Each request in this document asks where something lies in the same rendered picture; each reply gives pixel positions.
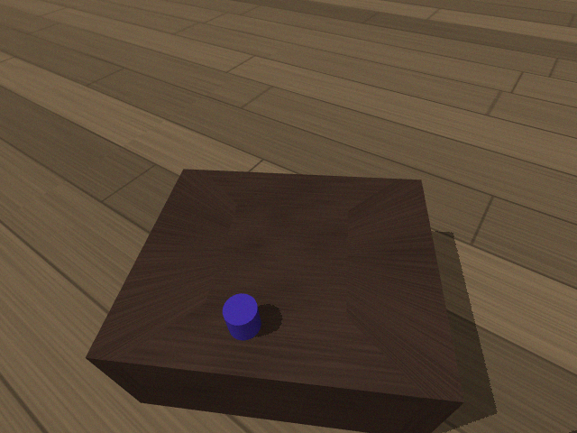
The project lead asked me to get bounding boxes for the can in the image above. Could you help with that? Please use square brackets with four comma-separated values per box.
[223, 293, 261, 340]

